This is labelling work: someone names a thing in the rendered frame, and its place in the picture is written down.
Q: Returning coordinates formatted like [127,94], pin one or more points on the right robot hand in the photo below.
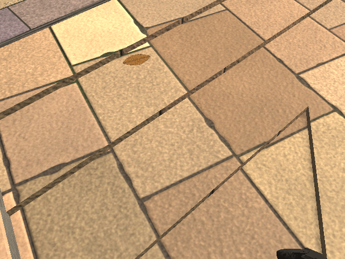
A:
[299,254]

